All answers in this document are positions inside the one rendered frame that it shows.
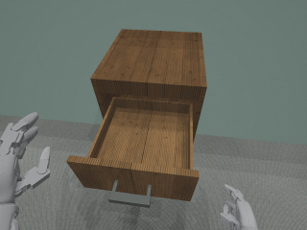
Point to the robot left hand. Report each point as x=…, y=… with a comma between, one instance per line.
x=13, y=146

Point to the robot right hand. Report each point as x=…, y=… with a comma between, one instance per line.
x=242, y=214

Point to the cabinet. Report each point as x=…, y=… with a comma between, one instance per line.
x=153, y=65

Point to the handle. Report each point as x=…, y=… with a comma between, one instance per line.
x=130, y=199

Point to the robot left forearm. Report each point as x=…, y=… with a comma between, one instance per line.
x=8, y=214

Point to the drawer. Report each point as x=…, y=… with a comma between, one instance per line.
x=140, y=143

